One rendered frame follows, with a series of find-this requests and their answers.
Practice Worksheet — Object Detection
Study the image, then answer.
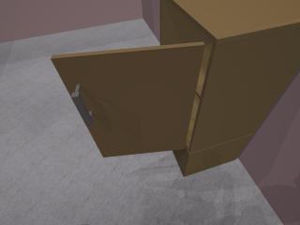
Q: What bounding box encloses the handle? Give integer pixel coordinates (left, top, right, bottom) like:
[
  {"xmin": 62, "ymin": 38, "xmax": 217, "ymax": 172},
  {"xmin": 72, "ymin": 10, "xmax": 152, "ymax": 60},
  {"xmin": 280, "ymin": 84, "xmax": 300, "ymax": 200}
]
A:
[{"xmin": 71, "ymin": 84, "xmax": 94, "ymax": 127}]

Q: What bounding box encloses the cupboard door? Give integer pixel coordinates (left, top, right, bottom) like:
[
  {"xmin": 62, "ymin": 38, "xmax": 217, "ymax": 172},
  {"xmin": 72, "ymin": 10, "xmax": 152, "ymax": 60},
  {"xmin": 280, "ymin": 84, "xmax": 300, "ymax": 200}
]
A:
[{"xmin": 51, "ymin": 41, "xmax": 205, "ymax": 158}]

